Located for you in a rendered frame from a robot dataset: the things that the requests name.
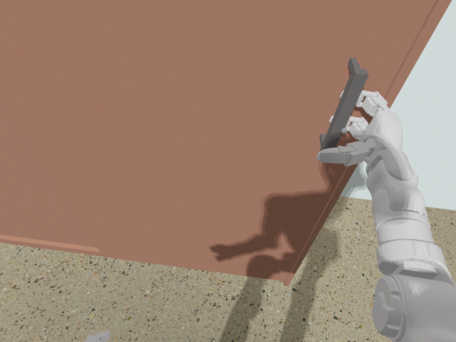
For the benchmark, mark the robot right upper arm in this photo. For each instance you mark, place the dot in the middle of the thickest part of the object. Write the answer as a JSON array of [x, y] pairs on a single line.
[[412, 309]]

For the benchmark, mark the wardrobe door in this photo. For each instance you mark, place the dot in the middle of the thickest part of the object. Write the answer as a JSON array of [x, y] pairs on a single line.
[[31, 204], [185, 132]]

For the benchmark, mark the right robot hand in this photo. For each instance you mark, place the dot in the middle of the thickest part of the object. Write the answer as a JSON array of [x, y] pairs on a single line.
[[384, 132]]

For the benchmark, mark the handle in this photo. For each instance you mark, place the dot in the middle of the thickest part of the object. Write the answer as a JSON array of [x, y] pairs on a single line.
[[354, 86]]

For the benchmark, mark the right robot forearm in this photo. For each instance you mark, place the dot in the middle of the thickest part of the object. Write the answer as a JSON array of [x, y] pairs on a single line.
[[406, 246]]

